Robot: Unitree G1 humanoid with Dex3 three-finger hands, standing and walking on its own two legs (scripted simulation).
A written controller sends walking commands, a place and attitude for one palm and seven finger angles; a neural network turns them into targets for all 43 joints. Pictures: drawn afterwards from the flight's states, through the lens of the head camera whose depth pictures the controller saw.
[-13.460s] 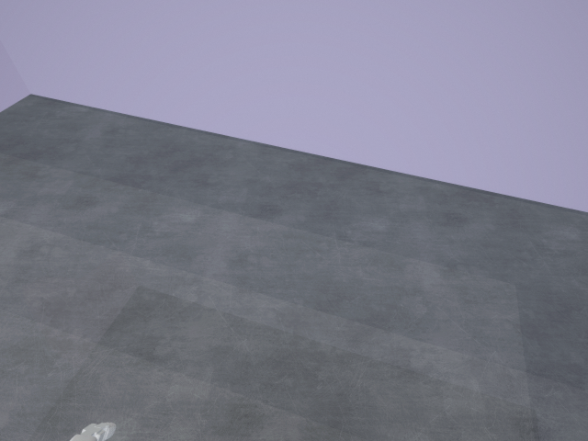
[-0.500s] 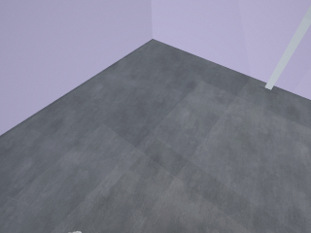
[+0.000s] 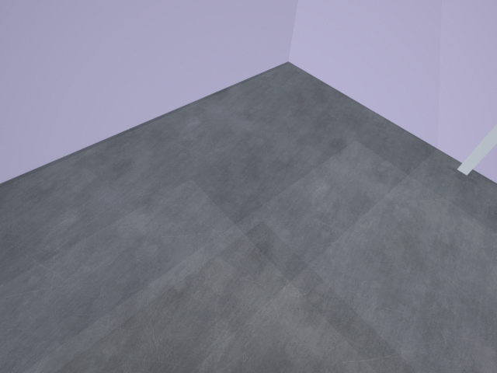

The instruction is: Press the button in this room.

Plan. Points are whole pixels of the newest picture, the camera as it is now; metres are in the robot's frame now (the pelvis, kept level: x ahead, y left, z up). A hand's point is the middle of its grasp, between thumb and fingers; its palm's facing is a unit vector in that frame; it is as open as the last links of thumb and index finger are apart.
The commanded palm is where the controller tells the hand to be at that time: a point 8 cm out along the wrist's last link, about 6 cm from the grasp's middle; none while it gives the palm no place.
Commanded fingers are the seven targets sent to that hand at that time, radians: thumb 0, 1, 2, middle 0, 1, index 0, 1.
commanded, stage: turn or walk to find it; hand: left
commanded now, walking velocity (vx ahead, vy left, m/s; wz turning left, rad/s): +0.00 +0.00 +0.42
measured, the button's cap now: out of the picture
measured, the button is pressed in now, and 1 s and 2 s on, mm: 0 0 0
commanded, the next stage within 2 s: none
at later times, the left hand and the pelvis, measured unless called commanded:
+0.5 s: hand out of the picture +0.00 +0.17 -0.14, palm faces +0.21 -0.94 -0.27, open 7.4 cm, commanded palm none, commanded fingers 0.00 0.90 0.90 -0.20 -0.30 -0.20 -0.30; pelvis -0.04 -0.04 +0.01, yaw +12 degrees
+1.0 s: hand out of the picture -0.10 +0.21 -0.16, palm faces +0.42 -0.87 -0.26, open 7.4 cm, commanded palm none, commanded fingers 0.00 0.90 0.90 -0.20 -0.30 -0.20 -0.30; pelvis -0.07 -0.01 +0.01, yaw +23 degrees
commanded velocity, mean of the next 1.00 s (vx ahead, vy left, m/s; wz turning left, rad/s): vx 0.00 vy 0.00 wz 0.42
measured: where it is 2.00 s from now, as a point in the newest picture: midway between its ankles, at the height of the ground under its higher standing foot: outside the picture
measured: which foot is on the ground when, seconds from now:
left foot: down 0.00-0.32, up 0.34-0.70, down 0.72-1.00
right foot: up 0.00-0.30, down 0.32-0.72, up 0.74-1.00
